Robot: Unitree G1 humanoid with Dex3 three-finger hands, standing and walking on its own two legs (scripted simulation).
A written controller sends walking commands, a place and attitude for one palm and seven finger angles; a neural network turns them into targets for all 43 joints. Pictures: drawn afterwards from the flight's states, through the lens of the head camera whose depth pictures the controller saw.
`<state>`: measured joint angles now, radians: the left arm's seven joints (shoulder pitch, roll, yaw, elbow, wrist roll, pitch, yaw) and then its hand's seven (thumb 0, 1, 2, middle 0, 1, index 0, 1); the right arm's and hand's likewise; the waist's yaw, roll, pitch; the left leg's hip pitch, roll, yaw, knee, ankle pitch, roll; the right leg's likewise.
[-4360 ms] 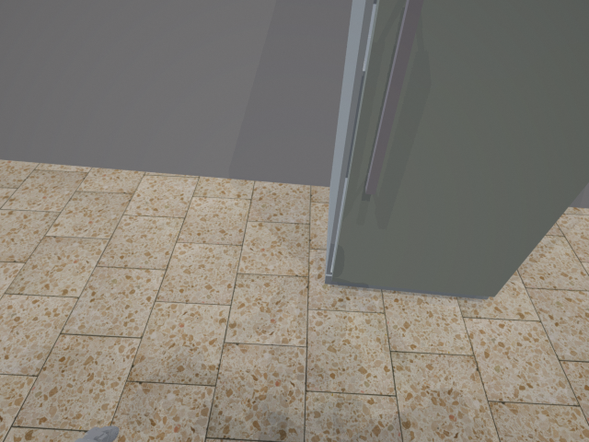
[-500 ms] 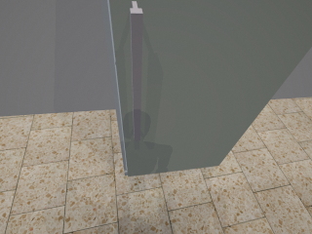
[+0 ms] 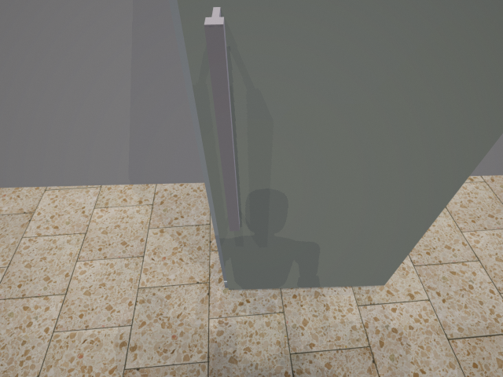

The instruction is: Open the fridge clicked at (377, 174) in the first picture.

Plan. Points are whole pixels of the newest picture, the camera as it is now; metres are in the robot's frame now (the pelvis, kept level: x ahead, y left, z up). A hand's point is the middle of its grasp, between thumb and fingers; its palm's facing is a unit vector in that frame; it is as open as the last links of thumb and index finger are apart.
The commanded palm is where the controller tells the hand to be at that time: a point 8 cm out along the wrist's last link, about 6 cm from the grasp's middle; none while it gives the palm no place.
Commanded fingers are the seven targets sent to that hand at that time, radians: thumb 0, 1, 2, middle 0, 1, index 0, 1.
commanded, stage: look again from close up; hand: left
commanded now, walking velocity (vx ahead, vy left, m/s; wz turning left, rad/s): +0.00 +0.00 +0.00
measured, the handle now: (228, 148) +0.49 +0.09 +0.08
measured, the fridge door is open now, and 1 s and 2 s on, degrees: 0 0 0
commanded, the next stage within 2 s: raise the hand to about handle height in 1.96 s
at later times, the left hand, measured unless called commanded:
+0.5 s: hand out of the picture -0.03 +0.28 -0.17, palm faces -0.02 -0.97 -0.23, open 7.3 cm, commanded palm none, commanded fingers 0.00 0.90 0.90 -0.20 -0.30 -0.20 -0.30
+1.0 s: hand out of the picture +0.01 +0.23 -0.17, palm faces -0.04 -0.98 -0.19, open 7.3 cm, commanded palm none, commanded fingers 0.00 0.90 0.90 -0.20 -0.30 -0.20 -0.30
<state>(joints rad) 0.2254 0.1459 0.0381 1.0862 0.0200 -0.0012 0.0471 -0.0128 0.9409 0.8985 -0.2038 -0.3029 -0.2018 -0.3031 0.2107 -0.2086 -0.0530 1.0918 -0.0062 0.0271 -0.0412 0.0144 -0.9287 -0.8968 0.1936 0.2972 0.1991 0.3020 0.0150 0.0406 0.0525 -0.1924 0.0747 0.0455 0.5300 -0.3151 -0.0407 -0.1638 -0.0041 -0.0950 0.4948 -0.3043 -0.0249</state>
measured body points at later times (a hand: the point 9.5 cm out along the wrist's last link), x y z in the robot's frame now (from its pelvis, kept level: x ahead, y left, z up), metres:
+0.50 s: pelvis -0.02 +0.09 +0.00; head -0.02 +0.09 +0.45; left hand -0.02 +0.33 -0.15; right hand +0.01 -0.14 -0.15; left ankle -0.01 +0.14 -0.74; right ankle -0.02 -0.09 -0.73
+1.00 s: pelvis +0.01 +0.06 +0.00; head +0.02 +0.05 +0.45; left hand +0.01 +0.28 -0.16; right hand +0.00 -0.16 -0.16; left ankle -0.01 +0.14 -0.74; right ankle -0.02 -0.10 -0.74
